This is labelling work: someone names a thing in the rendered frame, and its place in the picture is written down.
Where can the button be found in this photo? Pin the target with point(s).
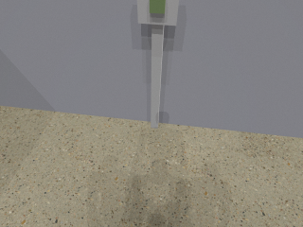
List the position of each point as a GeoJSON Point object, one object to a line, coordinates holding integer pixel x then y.
{"type": "Point", "coordinates": [157, 6]}

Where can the panel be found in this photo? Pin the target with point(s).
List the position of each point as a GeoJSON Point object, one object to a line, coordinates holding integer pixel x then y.
{"type": "Point", "coordinates": [157, 21]}

